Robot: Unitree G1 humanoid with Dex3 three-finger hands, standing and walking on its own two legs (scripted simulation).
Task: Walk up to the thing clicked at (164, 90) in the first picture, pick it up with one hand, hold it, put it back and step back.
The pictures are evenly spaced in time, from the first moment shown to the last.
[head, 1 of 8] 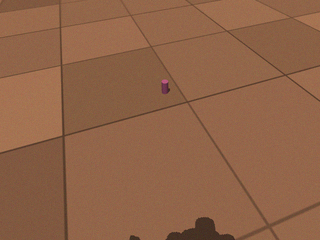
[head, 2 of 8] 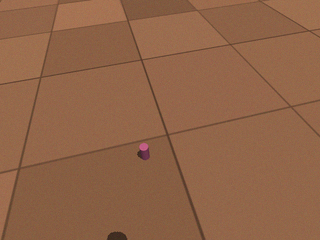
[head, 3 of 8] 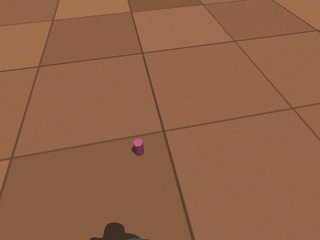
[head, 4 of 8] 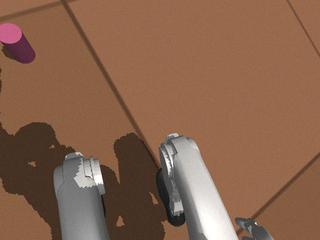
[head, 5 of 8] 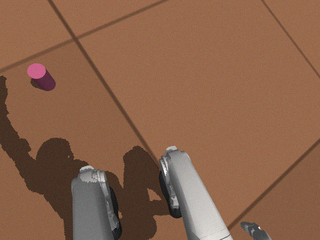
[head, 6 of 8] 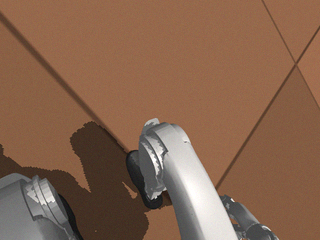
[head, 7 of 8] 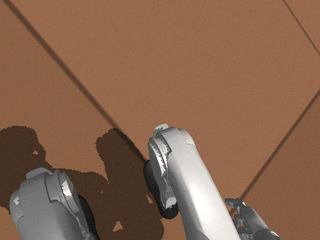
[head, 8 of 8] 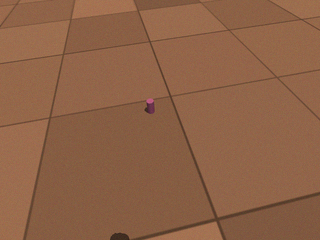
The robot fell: no
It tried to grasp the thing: no
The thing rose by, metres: 0.01
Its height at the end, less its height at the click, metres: +0.00
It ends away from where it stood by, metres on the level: 0.01
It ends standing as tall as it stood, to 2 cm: yes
